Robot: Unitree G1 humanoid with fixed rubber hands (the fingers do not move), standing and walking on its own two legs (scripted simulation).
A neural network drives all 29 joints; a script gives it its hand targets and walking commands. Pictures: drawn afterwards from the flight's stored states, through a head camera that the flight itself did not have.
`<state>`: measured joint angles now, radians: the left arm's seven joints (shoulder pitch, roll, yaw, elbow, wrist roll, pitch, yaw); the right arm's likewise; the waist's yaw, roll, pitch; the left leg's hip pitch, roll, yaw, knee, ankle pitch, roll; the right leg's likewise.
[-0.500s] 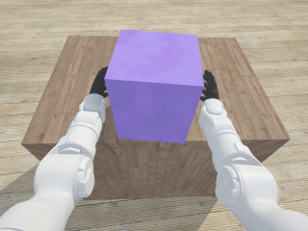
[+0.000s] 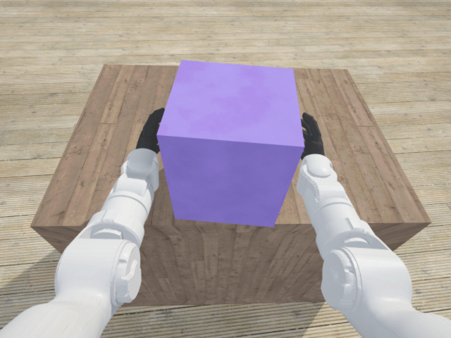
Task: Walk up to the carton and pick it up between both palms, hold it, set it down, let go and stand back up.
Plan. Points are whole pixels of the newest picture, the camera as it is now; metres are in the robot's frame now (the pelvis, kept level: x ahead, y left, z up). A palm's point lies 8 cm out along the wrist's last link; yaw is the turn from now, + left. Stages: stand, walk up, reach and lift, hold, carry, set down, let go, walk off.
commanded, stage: set down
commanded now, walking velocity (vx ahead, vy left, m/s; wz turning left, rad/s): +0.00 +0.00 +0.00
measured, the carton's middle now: (230, 148) +0.46 +0.02 +0.07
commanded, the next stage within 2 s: none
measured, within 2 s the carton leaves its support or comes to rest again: neither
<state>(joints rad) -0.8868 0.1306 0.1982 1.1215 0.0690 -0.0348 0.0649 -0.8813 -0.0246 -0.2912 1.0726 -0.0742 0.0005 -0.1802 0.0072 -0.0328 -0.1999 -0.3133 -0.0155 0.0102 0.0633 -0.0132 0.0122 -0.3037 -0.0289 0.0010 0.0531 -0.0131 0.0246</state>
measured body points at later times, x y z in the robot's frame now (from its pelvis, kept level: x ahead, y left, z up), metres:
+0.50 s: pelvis -0.01 +0.00 +0.00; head +0.03 +0.01 +0.45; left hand +0.45 +0.20 +0.13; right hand +0.46 -0.12 +0.13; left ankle -0.01 +0.11 -0.75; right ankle -0.02 -0.14 -0.75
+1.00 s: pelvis -0.03 +0.00 +0.00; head +0.02 +0.01 +0.44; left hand +0.44 +0.22 +0.16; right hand +0.46 -0.13 +0.16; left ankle -0.01 +0.11 -0.75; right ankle -0.02 -0.14 -0.75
